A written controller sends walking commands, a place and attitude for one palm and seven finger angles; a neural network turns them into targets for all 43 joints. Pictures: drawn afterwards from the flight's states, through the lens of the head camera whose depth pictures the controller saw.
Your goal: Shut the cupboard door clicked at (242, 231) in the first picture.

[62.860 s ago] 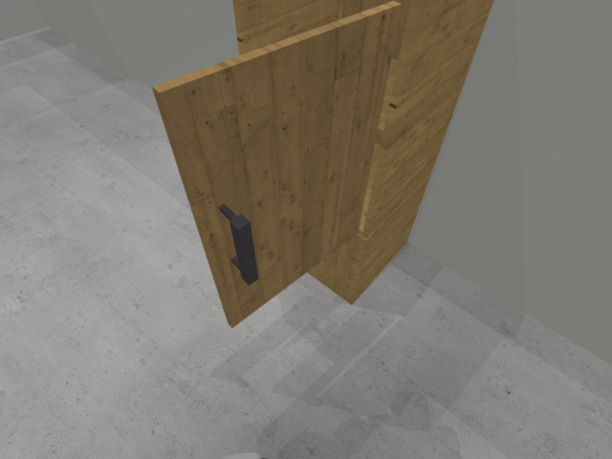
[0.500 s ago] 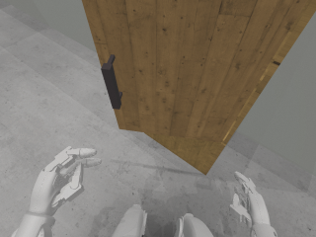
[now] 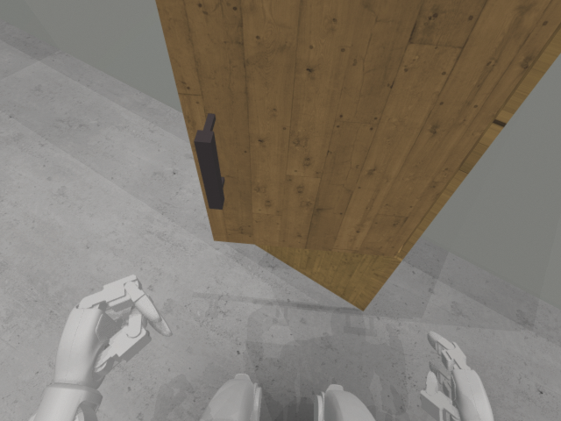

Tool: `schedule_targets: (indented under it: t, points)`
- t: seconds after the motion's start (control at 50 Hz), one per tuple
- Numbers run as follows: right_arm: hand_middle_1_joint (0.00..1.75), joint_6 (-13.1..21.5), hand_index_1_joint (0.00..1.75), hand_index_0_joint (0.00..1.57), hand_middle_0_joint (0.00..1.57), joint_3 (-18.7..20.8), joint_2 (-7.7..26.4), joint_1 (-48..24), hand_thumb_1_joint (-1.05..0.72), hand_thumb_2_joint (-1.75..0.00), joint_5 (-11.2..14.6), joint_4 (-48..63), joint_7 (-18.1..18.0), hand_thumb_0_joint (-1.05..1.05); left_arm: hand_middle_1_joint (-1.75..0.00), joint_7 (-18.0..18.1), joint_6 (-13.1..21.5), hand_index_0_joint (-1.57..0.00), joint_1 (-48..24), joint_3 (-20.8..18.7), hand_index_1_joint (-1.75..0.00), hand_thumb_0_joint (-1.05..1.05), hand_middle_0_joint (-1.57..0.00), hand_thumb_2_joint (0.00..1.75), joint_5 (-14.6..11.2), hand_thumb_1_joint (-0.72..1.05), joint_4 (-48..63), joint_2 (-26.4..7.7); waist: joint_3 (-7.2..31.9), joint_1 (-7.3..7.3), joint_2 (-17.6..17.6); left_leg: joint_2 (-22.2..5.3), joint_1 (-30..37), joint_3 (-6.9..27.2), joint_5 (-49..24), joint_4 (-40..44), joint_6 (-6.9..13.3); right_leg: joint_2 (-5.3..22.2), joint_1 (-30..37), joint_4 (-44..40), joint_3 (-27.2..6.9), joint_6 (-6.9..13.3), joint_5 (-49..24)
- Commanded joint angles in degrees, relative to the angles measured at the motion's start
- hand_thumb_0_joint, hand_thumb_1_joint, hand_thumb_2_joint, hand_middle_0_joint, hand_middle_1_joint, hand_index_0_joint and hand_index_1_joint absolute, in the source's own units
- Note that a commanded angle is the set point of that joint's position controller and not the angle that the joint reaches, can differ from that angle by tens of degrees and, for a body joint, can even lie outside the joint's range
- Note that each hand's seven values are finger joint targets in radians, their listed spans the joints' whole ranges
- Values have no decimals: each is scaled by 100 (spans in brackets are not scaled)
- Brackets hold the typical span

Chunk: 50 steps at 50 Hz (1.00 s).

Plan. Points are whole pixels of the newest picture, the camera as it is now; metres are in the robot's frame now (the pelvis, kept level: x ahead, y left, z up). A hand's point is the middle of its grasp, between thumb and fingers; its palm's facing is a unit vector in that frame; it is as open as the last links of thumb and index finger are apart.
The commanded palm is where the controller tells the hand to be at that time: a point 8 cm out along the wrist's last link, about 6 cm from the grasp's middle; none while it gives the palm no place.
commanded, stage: raise the hand and make a fist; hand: left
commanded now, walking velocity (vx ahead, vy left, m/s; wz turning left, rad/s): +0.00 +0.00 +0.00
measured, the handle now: (213, 164) +0.48 +0.15 +0.06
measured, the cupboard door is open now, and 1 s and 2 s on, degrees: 29 29 29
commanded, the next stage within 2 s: bring the fist close to the handle in 0.80 s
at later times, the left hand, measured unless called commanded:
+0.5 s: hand (126, 317) +0.23 +0.20 +0.06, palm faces -0.01 -1.00 -0.02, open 3.1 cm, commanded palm +0.21 +0.25 +0.06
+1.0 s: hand (154, 320) +0.23 +0.17 +0.06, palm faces -0.02 -1.00 -0.03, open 3.1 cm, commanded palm +0.22 +0.22 +0.06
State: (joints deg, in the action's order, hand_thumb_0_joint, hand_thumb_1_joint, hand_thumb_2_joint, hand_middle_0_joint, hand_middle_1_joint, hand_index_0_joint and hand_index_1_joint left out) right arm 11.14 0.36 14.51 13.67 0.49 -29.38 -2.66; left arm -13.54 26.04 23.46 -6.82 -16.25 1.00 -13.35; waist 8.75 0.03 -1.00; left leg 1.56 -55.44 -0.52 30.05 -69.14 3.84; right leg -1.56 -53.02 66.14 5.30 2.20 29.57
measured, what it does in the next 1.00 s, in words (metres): stands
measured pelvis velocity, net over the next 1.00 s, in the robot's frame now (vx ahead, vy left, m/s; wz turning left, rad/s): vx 0.00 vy -0.01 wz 0.01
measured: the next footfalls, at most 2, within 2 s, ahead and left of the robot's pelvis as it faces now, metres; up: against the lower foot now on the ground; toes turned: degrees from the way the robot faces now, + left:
none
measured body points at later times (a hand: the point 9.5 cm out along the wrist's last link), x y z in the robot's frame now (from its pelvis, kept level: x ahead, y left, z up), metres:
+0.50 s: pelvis +0.01 +0.01 +0.01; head +0.07 +0.03 +0.45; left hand +0.22 +0.26 +0.06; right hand +0.19 -0.21 -0.06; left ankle +0.03 +0.07 -0.64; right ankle +0.03 -0.10 -0.64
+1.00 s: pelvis +0.00 -0.01 +0.00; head +0.06 +0.00 +0.45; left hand +0.22 +0.23 +0.06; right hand +0.19 -0.24 -0.07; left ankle +0.03 +0.07 -0.64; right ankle +0.03 -0.10 -0.64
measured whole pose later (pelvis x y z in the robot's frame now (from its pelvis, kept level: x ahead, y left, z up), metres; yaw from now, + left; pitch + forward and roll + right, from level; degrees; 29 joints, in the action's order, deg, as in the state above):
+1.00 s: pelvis +0.00 -0.01 +0.00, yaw +0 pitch +15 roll -3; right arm 8.5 -1.9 14.1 14.3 0.8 -27.1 -2.3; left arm -14.1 22.3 20.6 -7.1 -16.3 0.8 -14.5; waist 9.7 -0.3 -1.8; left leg 0.9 -53.9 0.8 30.3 -68.8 2.7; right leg -2.3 -51.2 65.3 6.4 3.3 29.9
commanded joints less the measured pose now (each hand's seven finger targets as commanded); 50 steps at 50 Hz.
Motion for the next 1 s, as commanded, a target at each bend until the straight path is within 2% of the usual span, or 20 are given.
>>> schedule_targets:
  t: [0.0, 0.02, 0.1, 0.14, 0.16, 0.24, 0.3, 0.4, 0.48, 0.54, 0.56, 0.6, 0.62, 0.74, 0.76, 0.8, 0.84, 0.88, 0.94, 0.98]
  points:
    - [30, 234, 30, 20, 20, 257, 748, -138, -90, -90, 34, 997, -16, 0, -142, 27, 216, -123, -113, -304, -142, 0, -123, 90, 16, 90, 1333, -556, 1226, -3, -338, -197, 1382, 738, -1228, 1457, -368, -51, 614, -822, -90, 19, -841]
    - [30, 217, 30, 20, 20, 252, 762, -126, -90, -90, 30, 1018, -15, 0, -144, 35, 175, -124, -132, -347, -144, 0, -124, 90, 35, 90, 1398, -614, 1290, -44, -479, -204, 1467, 786, -1415, 1467, -406, -69, 628, -777, -88, 48, -924]
    - [30, 120, 30, 20, 20, 214, 755, -103, -90, -90, 26, 1101, 15, 0, -150, 29, 12, -130, -184, -267, -150, 0, -130, 90, 69, 90, 1400, -552, 1146, 8, -521, -248, 1615, 886, -1376, 1570, -508, -79, 493, -813, -23, 27, -888]
    - [30, 86, 30, 20, 20, 204, 762, -84, -90, -90, 22, 1135, 14, 0, -150, 30, -42, -130, -257, -321, -150, 0, -130, 90, 88, 90, 1412, -603, 1145, 3, -508, -274, 1689, 951, -1466, 1598, -548, -92, 458, -788, 4, 33, -906]
    - [30, 72, 30, 20, 20, 202, 755, -81, -90, -90, 22, 1137, 15, 0, -150, 21, -53, -130, -252, -332, -150, 0, -130, 90, 58, 90, 1370, -572, 1137, 10, -375, -255, 1650, 938, -1424, 1599, -554, -96, 518, -816, 2, 32, -918]
    - [30, 51, 30, 20, 20, 172, 769, -78, -90, -90, 28, 1175, 23, 0, -150, -25, -78, -130, -428, -371, -150, 0, -130, 90, 58, 90, 1486, -655, 1206, -11, -618, -263, 1755, 963, -1507, 1610, -595, -96, 504, -803, -7, 49, -928]
    - [30, 56, 30, 20, 20, 162, 782, -64, -90, -90, 38, 1180, 23, 0, -150, -57, -104, -130, -427, -441, -150, 0, -130, 90, 4, 90, 1418, -695, 1199, -14, -449, -254, 1688, 986, -1387, 1658, -597, -102, 601, -843, -4, 47, -907]
    - [30, 75, 30, 20, 20, 156, 786, -65, -90, -90, 59, 1149, 12, 0, -150, -141, -164, -130, -445, -457, -150, 0, -130, 90, -68, 90, 1301, -688, 1182, 3, -367, -208, 1575, 888, -1328, 1618, -546, -104, 736, -935, -44, 49, -936]
    - [30, 103, 30, 20, 20, 172, 776, -66, -90, -90, 64, 1130, 26, 0, -150, -119, -130, -130, -360, -471, -150, 0, -130, 90, -72, 90, 1342, -701, 1204, -40, -466, -201, 1591, 834, -1464, 1595, -551, -91, 780, -932, -55, 54, -981]
    - [30, 107, 30, 20, 20, 180, 773, -74, -90, -90, 51, 1125, 23, 0, -150, -75, -80, -130, -328, -557, -150, 0, -130, 90, -67, 90, 1329, -783, 1267, -70, -393, -168, 1463, 750, -1539, 1518, -508, -83, 892, -912, -98, 66, -1051]
    - [30, 99, 30, 20, 20, 174, 763, -77, -90, -90, 57, 1122, 31, 0, -150, -64, -76, -130, -306, -517, -150, 0, -130, 90, -65, 90, 1287, -736, 1162, -58, -438, -164, 1412, 715, -1449, 1515, -496, -79, 861, -935, -106, 62, -999]
    - [30, 92, 30, 20, 20, 180, 777, -95, -90, -90, 65, 1127, 28, 0, -150, -67, -43, -130, -341, -480, -150, 0, -130, 90, -75, 90, 1261, -710, 1089, -13, -276, -152, 1274, 684, -1183, 1496, -445, -73, 848, -986, -140, 48, -847]
    - [30, 91, 30, 20, 20, 185, 769, -87, -90, -90, 54, 1113, 20, 0, -150, -56, -44, -130, -353, -594, -150, 0, -130, 90, -97, 90, 1215, -796, 1141, -46, -232, -129, 1185, 662, -1187, 1446, -413, -87, 924, -985, -179, 57, -874]
    - [30, 81, 30, 20, 20, 173, 733, -109, -90, -90, 63, 1117, 8, 0, -150, -59, 25, -130, -364, -527, -150, 0, -130, 90, -109, 90, 1315, -767, 1219, -24, -260, -90, 1054, 496, -1207, 1276, -306, -44, 1094, -1049, -344, 35, -952]
    - [30, 66, 30, 20, 20, 169, 731, -101, -90, -90, 70, 1110, 4, 0, -150, -59, 22, -130, -362, -491, -150, 0, -130, 90, -103, 90, 1268, -741, 1151, 9, -148, -96, 994, 497, -1128, 1273, -298, -40, 1077, -1079, -346, 25, -863]
    - [30, 60, 30, 20, 20, 161, 717, -125, -90, -90, 76, 1112, -1, 0, -150, -70, 22, -130, -396, -471, -150, 0, -130, 90, -105, 90, 1258, -738, 1080, 21, -216, -85, 939, 470, -996, 1241, -275, -32, 1033, -1140, -411, 14, -728]
    - [30, 45, 30, 20, 20, 160, 716, -141, -90, -90, 72, 1118, -12, 0, -150, -84, -5, -130, -388, -523, -150, 0, -130, 90, -117, 90, 1190, -766, 1116, 2, -34, -78, 764, 420, -996, 1149, -244, -9, 1198, -1177, -526, -1, -678]
    - [30, 31, 30, 20, 20, 154, 699, -136, -90, -90, 81, 1124, -18, 0, -150, -99, -7, -130, -408, -503, -150, 0, -130, 90, -123, 90, 1211, -762, 1081, 17, -87, -80, 749, 392, -983, 1104, -233, 8, 1192, -1228, -591, -6, -650]
    - [30, 48, 30, 20, 20, 133, 726, -148, -90, -90, 69, 1040, -41, 0, -150, -50, 32, -130, -1120, -499, -150, 0, -130, 90, -62, 90, 1247, -866, 1085, 104, -236, -97, 699, 400, -942, 990, -219, 15, 1050, -1190, -654, -4, -574]
    - [30, 64, 30, 20, 20, 118, 715, -116, -90, -90, 78, 1026, -35, 0, -150, -28, 21, -130, -1259, -317, -150, 0, -130, 90, -44, 90, 1145, -686, 1095, 129, -264, -96, 766, 411, -906, 1019, -218, 6, 999, -1185, -603, -7, -563]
